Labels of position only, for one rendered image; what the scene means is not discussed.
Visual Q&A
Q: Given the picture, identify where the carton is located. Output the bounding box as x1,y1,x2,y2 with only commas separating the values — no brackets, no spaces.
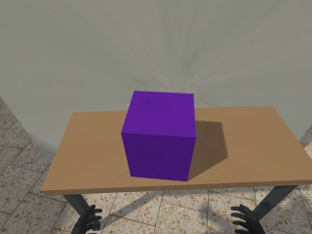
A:
121,91,196,182

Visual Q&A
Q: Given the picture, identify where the table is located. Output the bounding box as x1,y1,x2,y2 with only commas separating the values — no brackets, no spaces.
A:
40,105,312,231

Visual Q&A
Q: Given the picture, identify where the left robot hand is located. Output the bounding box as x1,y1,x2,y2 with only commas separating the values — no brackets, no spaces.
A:
70,204,102,234

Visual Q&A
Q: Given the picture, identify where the right robot hand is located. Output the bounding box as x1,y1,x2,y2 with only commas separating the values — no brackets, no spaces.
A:
230,204,266,234

